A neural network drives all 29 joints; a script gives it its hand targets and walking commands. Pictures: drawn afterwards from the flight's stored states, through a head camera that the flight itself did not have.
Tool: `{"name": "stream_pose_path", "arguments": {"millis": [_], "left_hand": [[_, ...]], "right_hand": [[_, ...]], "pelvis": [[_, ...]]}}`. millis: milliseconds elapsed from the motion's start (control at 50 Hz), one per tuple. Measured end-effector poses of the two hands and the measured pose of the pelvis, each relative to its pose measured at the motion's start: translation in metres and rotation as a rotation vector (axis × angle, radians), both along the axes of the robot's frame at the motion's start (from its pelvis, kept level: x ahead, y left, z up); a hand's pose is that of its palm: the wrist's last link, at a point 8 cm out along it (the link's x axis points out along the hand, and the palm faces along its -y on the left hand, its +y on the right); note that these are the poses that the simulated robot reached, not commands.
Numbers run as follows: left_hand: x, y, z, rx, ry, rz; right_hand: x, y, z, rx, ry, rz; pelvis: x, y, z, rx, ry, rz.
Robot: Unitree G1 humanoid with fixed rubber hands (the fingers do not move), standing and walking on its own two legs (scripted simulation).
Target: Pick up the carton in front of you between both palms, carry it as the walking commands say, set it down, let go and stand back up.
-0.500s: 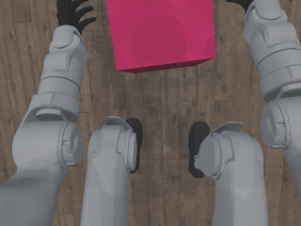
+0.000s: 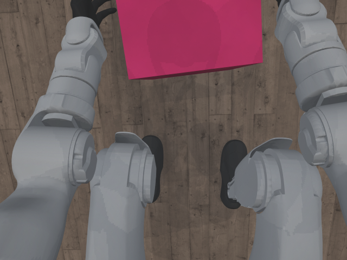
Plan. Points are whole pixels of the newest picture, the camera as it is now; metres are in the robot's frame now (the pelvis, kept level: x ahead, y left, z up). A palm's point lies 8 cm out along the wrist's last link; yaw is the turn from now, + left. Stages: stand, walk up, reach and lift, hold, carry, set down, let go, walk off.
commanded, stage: reach and lift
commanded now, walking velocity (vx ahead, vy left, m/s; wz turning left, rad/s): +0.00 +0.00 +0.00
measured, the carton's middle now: (186, 23) +0.53 +0.02 -0.24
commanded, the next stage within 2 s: none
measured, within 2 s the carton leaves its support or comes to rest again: leaves its support in 0.50 s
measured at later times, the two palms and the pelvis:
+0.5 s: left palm (96, 10) +0.53 +0.18 -0.16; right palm out of the picture +0.56 -0.13 -0.17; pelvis -0.01 +0.00 -0.01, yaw +0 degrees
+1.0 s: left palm (19, 0) +0.48 +0.16 +0.03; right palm out of the picture +0.50 -0.14 +0.03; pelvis -0.01 +0.00 +0.09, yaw -2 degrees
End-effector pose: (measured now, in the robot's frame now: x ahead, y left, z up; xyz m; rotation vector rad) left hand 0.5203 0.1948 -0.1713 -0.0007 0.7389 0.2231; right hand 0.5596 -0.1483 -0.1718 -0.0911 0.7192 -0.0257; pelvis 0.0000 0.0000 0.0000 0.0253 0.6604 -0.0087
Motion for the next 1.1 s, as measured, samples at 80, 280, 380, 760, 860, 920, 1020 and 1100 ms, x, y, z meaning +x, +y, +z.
{"name": "stream_pose_path", "arguments": {"millis": [80, 280, 380, 760, 860, 920, 1020, 1100], "left_hand": [[-0.003, -0.002, 0.001, 0.0, 0.002, -0.008], [-0.001, -0.022, 0.0, -0.008, -0.005, -0.015], [0.003, -0.022, 0.002, -0.015, 0.012, -0.003], [-0.008, -0.037, 0.112, -0.045, -0.065, -0.002], [-0.023, -0.043, 0.158, -0.049, -0.042, -0.019], [-0.031, -0.04, 0.179, -0.041, -0.037, -0.017], [-0.039, -0.028, 0.207, -0.034, -0.047, 0.005], [-0.042, -0.023, 0.226, -0.038, -0.056, 0.011]], "right_hand": [[-0.003, 0.002, 0.001, 0.001, 0.006, 0.0], [-0.005, 0.02, 0.0, 0.009, 0.002, 0.021], [-0.001, 0.02, 0.002, 0.005, 0.02, 0.023], [-0.031, 0.006, 0.113, 0.052, -0.047, -0.081], [-0.048, 0.0, 0.161, 0.054, -0.024, -0.1], [-0.054, 0.003, 0.181, 0.056, -0.019, -0.092], [-0.057, 0.015, 0.208, 0.064, -0.028, -0.07], [-0.059, 0.02, 0.226, 0.066, -0.037, -0.066]], "pelvis": [[-0.001, 0.0, 0.003, 0.0, 0.011, 0.001], [-0.01, -0.001, 0.007, 0.001, -0.011, -0.003], [-0.011, -0.002, 0.002, 0.006, -0.022, -0.007], [-0.002, 0.004, 0.022, -0.008, 0.042, -0.034], [-0.005, 0.005, 0.056, -0.005, 0.071, -0.043], [-0.008, 0.004, 0.073, -0.003, 0.081, -0.04], [-0.01, 0.001, 0.096, -0.001, 0.09, -0.025], [-0.008, 0.0, 0.111, -0.006, 0.093, -0.014]]}}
